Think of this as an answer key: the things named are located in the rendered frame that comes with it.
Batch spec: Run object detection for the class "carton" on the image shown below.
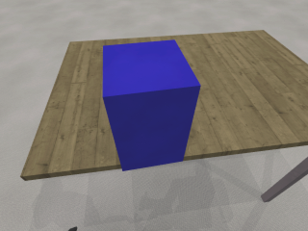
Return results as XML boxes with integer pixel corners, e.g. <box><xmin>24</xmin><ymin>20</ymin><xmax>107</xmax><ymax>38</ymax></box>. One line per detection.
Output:
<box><xmin>102</xmin><ymin>39</ymin><xmax>201</xmax><ymax>171</ymax></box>

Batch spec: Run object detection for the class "table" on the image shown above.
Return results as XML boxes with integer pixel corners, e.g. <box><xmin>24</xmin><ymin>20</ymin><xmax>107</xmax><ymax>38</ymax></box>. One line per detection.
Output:
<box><xmin>20</xmin><ymin>30</ymin><xmax>308</xmax><ymax>203</ymax></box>

